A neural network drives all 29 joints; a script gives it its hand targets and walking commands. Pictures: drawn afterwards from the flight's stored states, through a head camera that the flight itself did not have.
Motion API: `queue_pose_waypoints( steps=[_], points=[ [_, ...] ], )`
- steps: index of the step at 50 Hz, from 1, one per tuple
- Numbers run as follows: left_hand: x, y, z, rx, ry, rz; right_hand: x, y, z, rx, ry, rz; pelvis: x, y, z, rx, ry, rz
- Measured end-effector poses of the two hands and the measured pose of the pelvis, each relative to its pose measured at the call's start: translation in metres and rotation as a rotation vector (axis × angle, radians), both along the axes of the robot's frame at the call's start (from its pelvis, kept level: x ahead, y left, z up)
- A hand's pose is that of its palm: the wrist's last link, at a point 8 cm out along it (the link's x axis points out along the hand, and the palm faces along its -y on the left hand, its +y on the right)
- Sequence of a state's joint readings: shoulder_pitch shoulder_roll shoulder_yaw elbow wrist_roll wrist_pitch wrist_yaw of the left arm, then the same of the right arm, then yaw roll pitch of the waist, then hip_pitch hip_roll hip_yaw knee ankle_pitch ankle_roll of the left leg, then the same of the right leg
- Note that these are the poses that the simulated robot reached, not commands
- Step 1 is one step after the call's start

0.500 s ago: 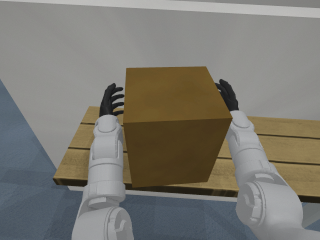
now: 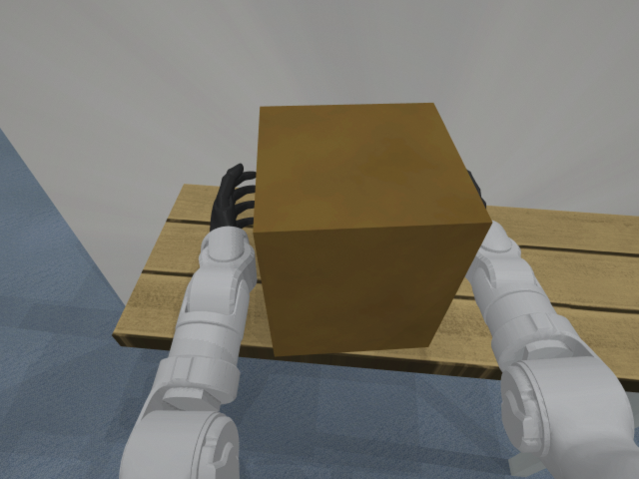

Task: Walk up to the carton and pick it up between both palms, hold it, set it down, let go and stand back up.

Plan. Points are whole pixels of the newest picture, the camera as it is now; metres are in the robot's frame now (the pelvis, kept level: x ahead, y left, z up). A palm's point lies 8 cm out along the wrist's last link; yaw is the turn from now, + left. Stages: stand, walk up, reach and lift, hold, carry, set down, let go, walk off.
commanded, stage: set down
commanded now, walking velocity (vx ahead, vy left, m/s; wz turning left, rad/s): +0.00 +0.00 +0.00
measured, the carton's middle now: (350, 235) +0.40 +0.02 +0.10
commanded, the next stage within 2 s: none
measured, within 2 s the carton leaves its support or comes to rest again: neither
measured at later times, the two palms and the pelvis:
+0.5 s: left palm (188, 202) +0.38 +0.21 +0.16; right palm (530, 177) +0.46 -0.18 +0.17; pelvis -0.01 -0.02 +0.00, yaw +2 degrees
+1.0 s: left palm (159, 148) +0.37 +0.22 +0.23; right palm (562, 123) +0.46 -0.18 +0.25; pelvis -0.01 +0.00 +0.00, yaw +2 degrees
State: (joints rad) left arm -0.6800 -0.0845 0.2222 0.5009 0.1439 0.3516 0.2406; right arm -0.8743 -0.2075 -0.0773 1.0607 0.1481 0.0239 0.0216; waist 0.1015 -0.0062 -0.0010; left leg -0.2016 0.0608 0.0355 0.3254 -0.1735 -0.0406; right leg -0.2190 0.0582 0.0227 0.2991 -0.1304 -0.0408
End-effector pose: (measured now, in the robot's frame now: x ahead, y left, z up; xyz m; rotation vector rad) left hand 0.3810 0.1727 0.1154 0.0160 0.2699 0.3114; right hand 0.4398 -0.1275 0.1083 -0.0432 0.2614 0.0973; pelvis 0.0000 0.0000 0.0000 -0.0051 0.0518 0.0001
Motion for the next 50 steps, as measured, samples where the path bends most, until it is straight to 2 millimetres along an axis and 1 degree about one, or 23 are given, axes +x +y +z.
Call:
queue_pose_waypoints(
  steps=[3, 7, 12, 17, 20, 24, 30, 33, 38, 44, 50],
  points=[
    [0.002, 0.001, -0.005, -0.003, 0.02, 0.004, 0.006, -0.001, -0.001, 0.011, 0.013, -0.001, -0.003, 0.0, -0.001, -0.006, 0.04, -0.012],
    [0.003, 0.006, -0.005, -0.011, 0.034, 0.011, 0.014, -0.008, 0.008, 0.015, -0.002, -0.002, -0.005, -0.002, -0.002, -0.009, 0.076, -0.015],
    [-0.001, 0.016, 0.002, -0.015, 0.027, 0.025, 0.02, -0.028, 0.022, 0.003, -0.013, -0.015, -0.006, -0.006, -0.002, -0.006, 0.082, -0.006],
    [-0.006, 0.029, 0.01, -0.023, 0.016, 0.039, 0.02, -0.05, 0.034, 0.002, -0.012, -0.023, -0.007, -0.012, -0.002, -0.001, 0.077, 0.006],
    [-0.007, 0.035, 0.02, -0.026, 0.005, 0.042, 0.019, -0.057, 0.044, 0.01, -0.023, -0.019, -0.008, -0.015, -0.003, 0.001, 0.08, 0.015],
    [-0.006, 0.038, 0.038, -0.028, -0.008, 0.031, 0.019, -0.058, 0.06, 0.021, -0.03, -0.001, -0.01, -0.017, -0.003, 0.003, 0.082, 0.025],
    [-0.003, 0.039, 0.065, -0.024, -0.02, 0.017, 0.02, -0.049, 0.084, 0.033, -0.036, 0.025, -0.011, -0.018, -0.003, 0.005, 0.073, 0.035],
    [-0.004, 0.041, 0.075, -0.021, -0.02, 0.016, 0.02, -0.045, 0.093, 0.038, -0.04, 0.029, -0.011, -0.016, -0.003, 0.004, 0.063, 0.04],
    [-0.006, 0.045, 0.085, -0.017, -0.017, 0.017, 0.021, -0.042, 0.106, 0.044, -0.046, 0.026, -0.011, -0.013, -0.003, 0.002, 0.051, 0.047],
    [-0.008, 0.048, 0.098, -0.013, -0.024, 0.014, 0.019, -0.047, 0.121, 0.05, -0.056, 0.016, -0.011, -0.008, -0.003, -0.003, 0.05, 0.047],
    [-0.007, 0.048, 0.119, -0.004, -0.041, 0.008, 0.017, -0.057, 0.139, 0.051, -0.07, 0.006, -0.011, -0.003, -0.003, -0.006, 0.05, 0.039]
  ],
)
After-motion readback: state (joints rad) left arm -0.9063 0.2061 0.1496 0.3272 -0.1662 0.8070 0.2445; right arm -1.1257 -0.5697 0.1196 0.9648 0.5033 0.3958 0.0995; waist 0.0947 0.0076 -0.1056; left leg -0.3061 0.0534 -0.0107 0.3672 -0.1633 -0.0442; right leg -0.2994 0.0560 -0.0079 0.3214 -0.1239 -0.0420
